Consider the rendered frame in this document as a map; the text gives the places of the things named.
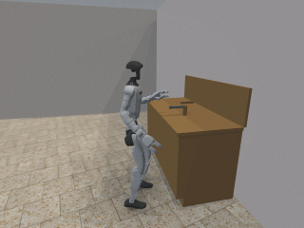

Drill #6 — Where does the tap lever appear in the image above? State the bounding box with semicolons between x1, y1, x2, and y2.
169;105;185;109

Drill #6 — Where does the left robot forearm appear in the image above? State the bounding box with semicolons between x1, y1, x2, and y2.
141;95;153;104

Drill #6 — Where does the robot right foot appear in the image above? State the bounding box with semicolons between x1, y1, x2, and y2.
124;199;146;209

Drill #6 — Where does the humanoid robot head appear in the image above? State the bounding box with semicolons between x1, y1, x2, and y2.
126;61;143;86

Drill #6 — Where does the right robot forearm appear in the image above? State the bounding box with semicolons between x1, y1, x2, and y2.
121;111;146;139

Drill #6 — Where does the robot left hand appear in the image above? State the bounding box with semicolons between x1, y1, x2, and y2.
151;90;169;101

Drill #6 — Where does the right robot upper arm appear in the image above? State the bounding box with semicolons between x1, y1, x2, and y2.
120;85;135;117

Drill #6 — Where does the counter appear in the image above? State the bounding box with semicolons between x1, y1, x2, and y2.
147;75;253;207

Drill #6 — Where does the robot right hand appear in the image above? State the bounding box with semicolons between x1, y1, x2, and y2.
142;134;162;154

